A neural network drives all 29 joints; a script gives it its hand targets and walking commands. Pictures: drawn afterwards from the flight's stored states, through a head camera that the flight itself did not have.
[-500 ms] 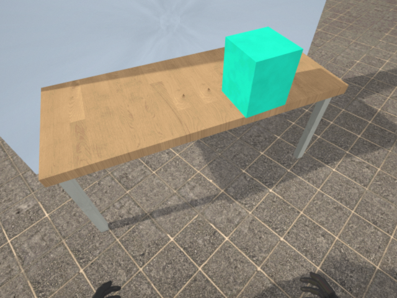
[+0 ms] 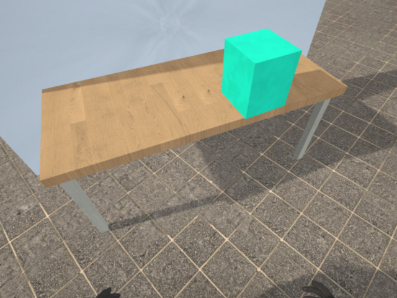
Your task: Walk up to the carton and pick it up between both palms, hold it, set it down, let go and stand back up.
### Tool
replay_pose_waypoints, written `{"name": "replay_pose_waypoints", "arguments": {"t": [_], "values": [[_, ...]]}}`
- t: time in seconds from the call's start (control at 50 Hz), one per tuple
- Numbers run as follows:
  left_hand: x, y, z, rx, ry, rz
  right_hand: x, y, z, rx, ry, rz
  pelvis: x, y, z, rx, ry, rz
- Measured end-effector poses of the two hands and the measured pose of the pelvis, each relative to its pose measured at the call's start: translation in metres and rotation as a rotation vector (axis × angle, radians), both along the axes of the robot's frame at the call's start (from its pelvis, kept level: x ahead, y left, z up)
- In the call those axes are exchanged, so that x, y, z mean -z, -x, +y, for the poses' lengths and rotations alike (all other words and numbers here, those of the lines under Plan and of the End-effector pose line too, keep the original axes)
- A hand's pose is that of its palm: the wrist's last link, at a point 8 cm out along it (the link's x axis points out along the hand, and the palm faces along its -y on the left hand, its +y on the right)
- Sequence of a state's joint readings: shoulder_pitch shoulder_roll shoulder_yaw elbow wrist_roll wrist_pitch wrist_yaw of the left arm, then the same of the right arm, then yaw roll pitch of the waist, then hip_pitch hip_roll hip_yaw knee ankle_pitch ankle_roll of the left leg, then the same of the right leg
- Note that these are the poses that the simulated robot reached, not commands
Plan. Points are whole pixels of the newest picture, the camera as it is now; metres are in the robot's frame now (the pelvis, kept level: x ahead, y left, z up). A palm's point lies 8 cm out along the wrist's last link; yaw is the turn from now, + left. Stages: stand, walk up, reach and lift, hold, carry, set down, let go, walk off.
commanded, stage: stand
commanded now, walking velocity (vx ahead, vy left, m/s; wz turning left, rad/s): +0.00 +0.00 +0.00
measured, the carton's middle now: (256, 74) +0.94 -0.23 -0.07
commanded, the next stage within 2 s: walk up in 1.12 s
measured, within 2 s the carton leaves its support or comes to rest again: neither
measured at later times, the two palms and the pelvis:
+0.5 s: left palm out of the picture +0.09 +0.24 -0.11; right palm out of the picture +0.09 -0.25 -0.10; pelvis +0.00 +0.00 +0.00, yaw +0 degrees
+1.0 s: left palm out of the picture +0.08 +0.24 -0.11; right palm out of the picture +0.08 -0.25 -0.11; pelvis +0.00 +0.00 +0.00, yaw +0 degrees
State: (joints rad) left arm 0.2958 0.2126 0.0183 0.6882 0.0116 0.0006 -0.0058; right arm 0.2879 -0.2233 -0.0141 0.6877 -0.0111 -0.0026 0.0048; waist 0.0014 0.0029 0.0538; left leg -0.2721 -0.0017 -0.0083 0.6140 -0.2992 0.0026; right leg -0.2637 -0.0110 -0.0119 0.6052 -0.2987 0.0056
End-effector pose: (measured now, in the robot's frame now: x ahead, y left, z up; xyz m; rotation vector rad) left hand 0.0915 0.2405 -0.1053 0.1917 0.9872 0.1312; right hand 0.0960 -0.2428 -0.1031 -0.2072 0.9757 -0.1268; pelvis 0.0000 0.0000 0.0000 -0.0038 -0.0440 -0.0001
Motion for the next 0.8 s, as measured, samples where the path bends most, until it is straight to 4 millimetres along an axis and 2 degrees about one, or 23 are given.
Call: {"name": "replay_pose_waypoints", "arguments": {"t": [0.8], "values": [[0.0028,0.0091,0.001,-0.011,-0.005,0.049,0.0027,0.0083,-0.0037,0.003,0.007,0.05,-0.0032,-0.0044,-0.0017,-0.004,0.0,0.002]]}}
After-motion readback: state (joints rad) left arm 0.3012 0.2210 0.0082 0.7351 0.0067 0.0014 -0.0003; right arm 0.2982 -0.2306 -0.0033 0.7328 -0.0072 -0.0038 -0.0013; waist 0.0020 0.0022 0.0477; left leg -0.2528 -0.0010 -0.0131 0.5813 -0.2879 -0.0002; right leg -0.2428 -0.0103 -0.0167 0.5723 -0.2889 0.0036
